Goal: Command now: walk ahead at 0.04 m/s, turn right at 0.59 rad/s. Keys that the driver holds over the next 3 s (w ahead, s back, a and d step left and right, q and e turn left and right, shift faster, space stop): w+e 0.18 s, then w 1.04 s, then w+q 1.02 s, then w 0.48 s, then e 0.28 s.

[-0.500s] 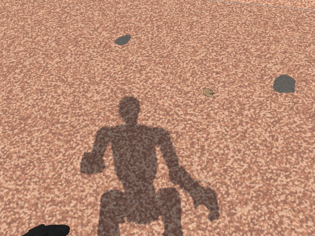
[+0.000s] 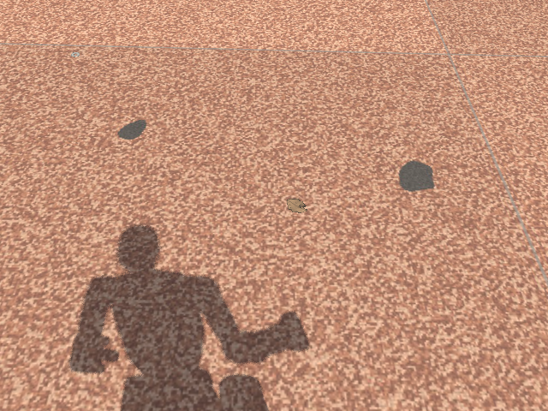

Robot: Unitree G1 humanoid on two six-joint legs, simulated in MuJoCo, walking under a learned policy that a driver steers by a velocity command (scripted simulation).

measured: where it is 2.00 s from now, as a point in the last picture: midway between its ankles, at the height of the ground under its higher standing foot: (361, 292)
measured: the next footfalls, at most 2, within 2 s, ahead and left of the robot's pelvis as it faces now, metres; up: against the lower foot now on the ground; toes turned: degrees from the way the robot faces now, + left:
right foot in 0.40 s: +0.09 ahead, -0.16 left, +0.00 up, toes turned -12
left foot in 0.88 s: +0.50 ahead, -0.05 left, +0.00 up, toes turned -11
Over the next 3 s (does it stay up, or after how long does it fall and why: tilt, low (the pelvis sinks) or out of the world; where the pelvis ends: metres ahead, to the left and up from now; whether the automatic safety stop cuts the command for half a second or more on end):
stays up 1.36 0.00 0.00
